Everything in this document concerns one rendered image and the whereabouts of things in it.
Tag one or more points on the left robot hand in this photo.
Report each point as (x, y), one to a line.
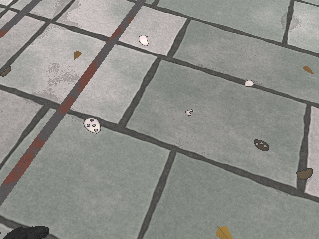
(32, 232)

